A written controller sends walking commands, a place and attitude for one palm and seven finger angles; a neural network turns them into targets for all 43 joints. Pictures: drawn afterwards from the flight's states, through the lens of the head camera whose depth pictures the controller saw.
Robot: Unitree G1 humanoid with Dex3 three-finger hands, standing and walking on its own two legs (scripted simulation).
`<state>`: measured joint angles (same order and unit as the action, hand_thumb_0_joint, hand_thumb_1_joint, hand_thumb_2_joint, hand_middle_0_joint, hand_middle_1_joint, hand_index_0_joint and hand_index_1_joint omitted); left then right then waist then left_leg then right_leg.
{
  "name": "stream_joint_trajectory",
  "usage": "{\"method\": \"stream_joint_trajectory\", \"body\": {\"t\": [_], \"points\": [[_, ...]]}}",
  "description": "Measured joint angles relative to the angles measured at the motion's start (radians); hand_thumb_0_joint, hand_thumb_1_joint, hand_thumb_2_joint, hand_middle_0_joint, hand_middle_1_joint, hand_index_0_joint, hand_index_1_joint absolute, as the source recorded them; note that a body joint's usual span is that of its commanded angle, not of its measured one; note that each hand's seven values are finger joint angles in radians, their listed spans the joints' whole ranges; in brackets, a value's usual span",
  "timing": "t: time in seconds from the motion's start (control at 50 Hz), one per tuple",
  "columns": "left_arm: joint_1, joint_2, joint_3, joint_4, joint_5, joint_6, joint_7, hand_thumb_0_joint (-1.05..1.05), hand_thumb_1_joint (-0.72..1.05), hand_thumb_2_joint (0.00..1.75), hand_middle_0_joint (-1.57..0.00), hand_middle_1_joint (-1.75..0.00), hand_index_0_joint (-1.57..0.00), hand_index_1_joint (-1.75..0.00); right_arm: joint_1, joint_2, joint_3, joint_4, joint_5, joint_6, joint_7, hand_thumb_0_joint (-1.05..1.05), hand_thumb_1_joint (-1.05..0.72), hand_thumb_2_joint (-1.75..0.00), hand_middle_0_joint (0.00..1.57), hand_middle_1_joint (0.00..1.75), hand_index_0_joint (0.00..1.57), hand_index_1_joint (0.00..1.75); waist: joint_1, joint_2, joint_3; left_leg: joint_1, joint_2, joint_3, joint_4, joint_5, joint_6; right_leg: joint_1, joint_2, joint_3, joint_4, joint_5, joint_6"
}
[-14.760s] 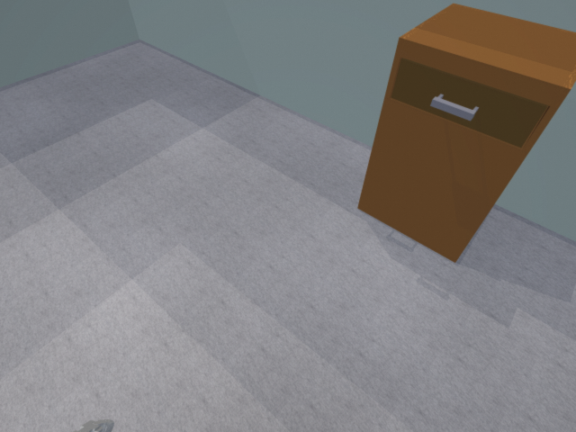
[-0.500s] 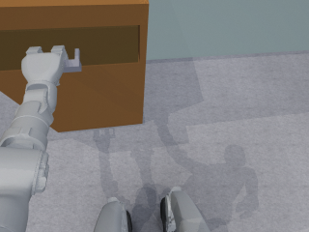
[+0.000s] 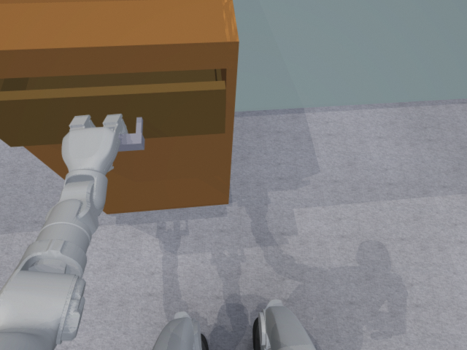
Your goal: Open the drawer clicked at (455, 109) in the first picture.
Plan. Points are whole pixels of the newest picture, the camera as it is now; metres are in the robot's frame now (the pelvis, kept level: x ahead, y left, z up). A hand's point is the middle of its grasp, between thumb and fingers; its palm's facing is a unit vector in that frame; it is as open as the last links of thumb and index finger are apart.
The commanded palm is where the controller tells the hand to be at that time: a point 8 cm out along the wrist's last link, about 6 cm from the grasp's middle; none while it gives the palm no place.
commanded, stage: pull the drawer open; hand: left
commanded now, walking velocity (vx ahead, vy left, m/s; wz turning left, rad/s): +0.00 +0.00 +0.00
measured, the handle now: (108, 134) +0.50 +0.22 -0.02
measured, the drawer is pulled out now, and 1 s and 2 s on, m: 0.04 0.17 0.28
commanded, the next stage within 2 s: none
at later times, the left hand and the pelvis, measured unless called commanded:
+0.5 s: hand (102, 190) +0.40 +0.22 -0.04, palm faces -0.04 -0.03 -1.00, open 5.4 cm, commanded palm +0.37 +0.22 +0.01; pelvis +0.00 -0.01 +0.01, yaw +1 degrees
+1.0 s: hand (99, 226) +0.33 +0.22 -0.04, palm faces -0.03 -0.03 -1.00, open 5.4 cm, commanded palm +0.30 +0.22 +0.01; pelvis +0.00 -0.01 +0.01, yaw +1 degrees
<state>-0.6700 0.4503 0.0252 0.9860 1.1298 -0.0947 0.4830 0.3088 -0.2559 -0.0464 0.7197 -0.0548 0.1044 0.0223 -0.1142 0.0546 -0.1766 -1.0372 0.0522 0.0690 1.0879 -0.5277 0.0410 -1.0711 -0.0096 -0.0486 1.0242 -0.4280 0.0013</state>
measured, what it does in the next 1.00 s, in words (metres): stands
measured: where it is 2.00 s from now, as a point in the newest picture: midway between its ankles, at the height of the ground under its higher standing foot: outside the picture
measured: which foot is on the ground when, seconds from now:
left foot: down 0.00-1.00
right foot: down 0.00-1.00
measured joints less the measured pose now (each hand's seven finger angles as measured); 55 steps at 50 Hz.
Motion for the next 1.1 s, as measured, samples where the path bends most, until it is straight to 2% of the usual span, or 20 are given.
{"method": "stream_joint_trajectory", "body": {"t": [0.14, 0.36, 0.56, 0.74, 0.9, 1.1], "points": [[0.038, -0.040, -0.032, -0.005, 0.016, 0.014, 0.035, 0.01, 0.73, 0.83, -0.34, -1.35, -0.42, -1.35, -0.038, 0.001, -0.010, -0.007, 0.001, 0.004, 0.000, 0.01, -0.90, -0.90, 0.20, 0.30, 0.21, 0.30, 0.021, -0.005, -0.008, 0.028, -0.009, -0.005, -0.010, 0.002, -0.001, 0.029, -0.008, -0.004, -0.004, -0.005, -0.001], [0.124, -0.076, -0.052, -0.061, 0.015, 0.027, 0.047, 0.01, 0.73, 0.84, -0.35, -1.35, -0.42, -1.35, -0.064, 0.010, -0.015, -0.021, 0.005, 0.013, -0.004, 0.01, -0.91, -0.90, 0.20, 0.30, 0.21, 0.30, 0.047, -0.009, -0.007, 0.072, -0.012, -0.003, -0.031, 0.009, -0.005, 0.069, -0.010, -0.002, -0.015, -0.004, -0.004], [0.193, -0.089, -0.056, -0.110, 0.020, 0.027, 0.063, 0.00, 0.73, 0.85, -0.34, -1.35, -0.41, -1.35, -0.064, 0.016, -0.016, -0.018, 0.006, 0.018, -0.008, 0.01, -0.91, -0.90, 0.20, 0.30, 0.21, 0.30, 0.059, -0.010, -0.008, 0.090, -0.013, -0.004, -0.036, 0.013, -0.010, 0.083, -0.011, -0.003, -0.012, -0.005, -0.010], [0.311, -0.101, -0.057, -0.206, 0.011, 0.034, 0.066, 0.01, 0.73, 0.84, -0.34, -1.35, -0.42, -1.35, -0.071, 0.017, -0.018, -0.025, 0.010, 0.018, -0.015, 0.01, -0.91, -0.90, 0.20, 0.30, 0.21, 0.30, 0.067, -0.010, -0.005, 0.128, -0.011, 0.004, -0.058, 0.019, -0.013, 0.114, -0.007, 0.006, -0.026, -0.001, -0.012], [0.391, -0.118, -0.069, -0.271, 0.021, 0.035, 0.088, 0.01, 0.73, 0.86, -0.34, -1.35, -0.42, -1.35, -0.095, 0.015, -0.016, -0.027, 0.010, 0.010, -0.022, 0.01, -0.91, -0.90, 0.20, 0.30, 0.21, 0.30, 0.081, -0.016, -0.003, 0.147, -0.015, 0.000, -0.060, 0.021, -0.016, 0.133, -0.010, 0.002, -0.023, -0.004, -0.015], [0.497, -0.134, -0.080, -0.368, 0.012, 0.068, 0.082, 0.01, 0.72, 0.85, -0.34, -1.35, -0.42, -1.35, -0.128, 0.020, -0.012, -0.057, 0.012, -0.004, -0.026, 0.01, -0.91, -0.90, 0.20, 0.30, 0.21, 0.30, 0.089, -0.016, -0.002, 0.170, -0.014, 0.001, -0.062, 0.021, -0.019, 0.153, -0.008, 0.004, -0.021, -0.006, -0.018]]}}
